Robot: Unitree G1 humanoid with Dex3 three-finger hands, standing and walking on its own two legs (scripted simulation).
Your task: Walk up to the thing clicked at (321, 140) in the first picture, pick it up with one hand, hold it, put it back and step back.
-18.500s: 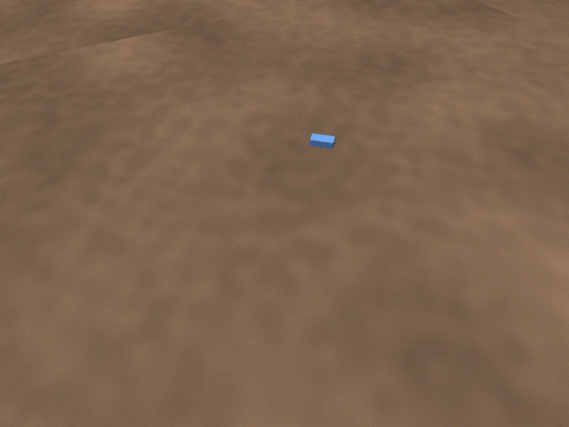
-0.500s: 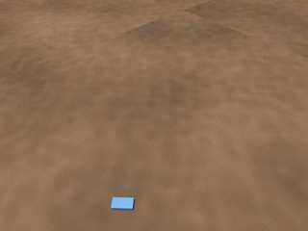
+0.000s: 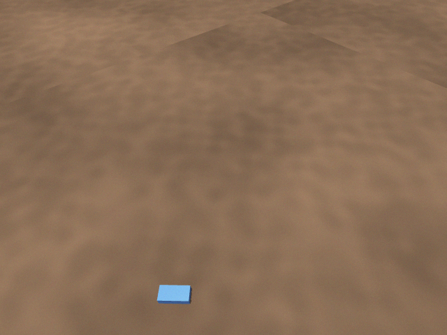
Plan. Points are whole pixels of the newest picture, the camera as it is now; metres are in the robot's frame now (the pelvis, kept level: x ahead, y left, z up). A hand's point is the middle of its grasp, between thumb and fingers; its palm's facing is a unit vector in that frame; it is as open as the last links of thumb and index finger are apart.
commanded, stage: walk up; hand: left
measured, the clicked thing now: (174, 294) +0.42 +0.25 -0.76
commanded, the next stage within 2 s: stand in 0.42 s
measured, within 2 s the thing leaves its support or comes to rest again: neither
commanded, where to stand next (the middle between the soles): +0.03 +0.02 m, yaw +0 degrees
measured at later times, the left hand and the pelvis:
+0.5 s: hand out of the picture +0.09 +0.26 -0.15, palm faces -0.02 -0.93 -0.37, open 7.4 cm; pelvis +0.01 +0.00 +0.00, yaw +0 degrees
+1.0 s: hand out of the picture +0.07 +0.24 -0.15, palm faces -0.04 -0.94 -0.35, open 7.4 cm; pelvis +0.00 -0.01 +0.00, yaw +0 degrees
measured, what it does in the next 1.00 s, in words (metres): stands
